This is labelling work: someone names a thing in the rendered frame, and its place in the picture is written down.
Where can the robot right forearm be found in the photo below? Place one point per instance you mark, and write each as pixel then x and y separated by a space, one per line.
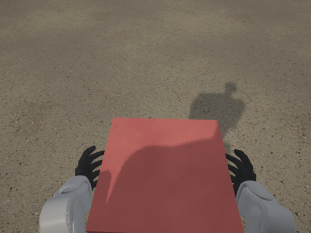
pixel 262 211

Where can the left robot hand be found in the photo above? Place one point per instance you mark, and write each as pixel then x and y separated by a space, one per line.
pixel 85 168

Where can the right robot hand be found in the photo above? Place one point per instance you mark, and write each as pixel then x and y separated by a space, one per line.
pixel 244 170

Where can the carton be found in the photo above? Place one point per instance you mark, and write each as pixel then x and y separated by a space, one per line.
pixel 164 176

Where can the robot left forearm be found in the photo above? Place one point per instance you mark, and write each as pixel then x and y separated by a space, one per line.
pixel 65 212

